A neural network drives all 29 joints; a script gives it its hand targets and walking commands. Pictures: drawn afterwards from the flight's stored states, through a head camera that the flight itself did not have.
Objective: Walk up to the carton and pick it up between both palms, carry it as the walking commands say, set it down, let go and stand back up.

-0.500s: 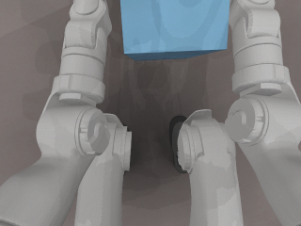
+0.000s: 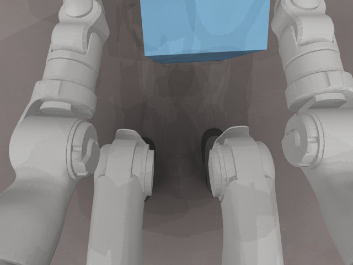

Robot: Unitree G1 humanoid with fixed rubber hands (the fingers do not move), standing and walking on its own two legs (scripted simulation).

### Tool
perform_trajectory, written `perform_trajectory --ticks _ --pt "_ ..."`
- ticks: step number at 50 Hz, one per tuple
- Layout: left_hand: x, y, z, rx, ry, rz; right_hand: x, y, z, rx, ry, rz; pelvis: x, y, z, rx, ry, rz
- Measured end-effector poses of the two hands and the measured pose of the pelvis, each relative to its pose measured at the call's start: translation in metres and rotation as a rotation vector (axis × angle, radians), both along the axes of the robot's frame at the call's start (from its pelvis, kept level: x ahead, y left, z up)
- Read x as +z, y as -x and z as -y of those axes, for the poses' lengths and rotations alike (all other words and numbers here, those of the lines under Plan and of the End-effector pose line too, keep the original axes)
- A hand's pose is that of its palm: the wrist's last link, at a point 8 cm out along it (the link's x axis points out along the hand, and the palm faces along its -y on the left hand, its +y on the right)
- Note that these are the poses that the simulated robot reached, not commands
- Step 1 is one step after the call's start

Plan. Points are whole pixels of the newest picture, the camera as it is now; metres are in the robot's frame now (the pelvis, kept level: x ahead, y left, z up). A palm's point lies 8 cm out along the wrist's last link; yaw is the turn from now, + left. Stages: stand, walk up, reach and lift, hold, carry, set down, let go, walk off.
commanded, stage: set down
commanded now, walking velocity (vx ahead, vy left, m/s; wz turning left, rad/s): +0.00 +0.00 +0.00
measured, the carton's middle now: out of the picture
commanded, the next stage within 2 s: let go in 1.38 s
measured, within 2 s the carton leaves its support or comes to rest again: neither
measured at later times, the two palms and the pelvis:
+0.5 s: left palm out of the picture +0.56 +0.12 -0.06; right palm out of the picture +0.55 -0.22 -0.06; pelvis +0.00 +0.00 +0.06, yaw -1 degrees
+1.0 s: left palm out of the picture +0.56 +0.12 +0.09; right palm out of the picture +0.55 -0.22 +0.09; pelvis +0.02 +0.00 +0.19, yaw -1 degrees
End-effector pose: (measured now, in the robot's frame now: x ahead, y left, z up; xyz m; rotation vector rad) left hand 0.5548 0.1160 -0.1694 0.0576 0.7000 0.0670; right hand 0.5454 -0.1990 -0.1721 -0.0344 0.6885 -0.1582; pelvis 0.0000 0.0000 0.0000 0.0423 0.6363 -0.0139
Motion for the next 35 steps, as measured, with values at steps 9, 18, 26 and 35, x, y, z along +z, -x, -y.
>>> perform_trajectory --ticks 9,18,26,35 --pt "0.02 -0.011 -0.003 -0.011 0.0 0.034 0.02 -0.004 0.012 -0.02 -0.005 0.023 -0.001 0.003 -0.001 -0.001 0.009 -0.013" --pt "0.071 -0.012 -0.002 0.002 -0.002 0.062 0.072 -0.007 0.018 -0.025 0.004 0.055 0.029 0.0 0.0 -0.005 0.007 -0.056" --pt "0.114 -0.01 -0.001 0.006 -0.007 0.061 0.119 -0.006 0.021 -0.029 0.006 0.057 0.067 -0.005 0.001 -0.014 0.003 -0.124" --pt "0.166 -0.009 -0.006 0.017 -0.015 0.072 0.171 -0.008 0.022 -0.026 0.013 0.07 0.112 -0.011 0.001 -0.018 -0.003 -0.157"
